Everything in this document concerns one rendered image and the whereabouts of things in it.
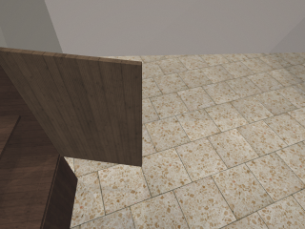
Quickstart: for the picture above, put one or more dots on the cupboard door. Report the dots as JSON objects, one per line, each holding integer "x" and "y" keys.
{"x": 90, "y": 107}

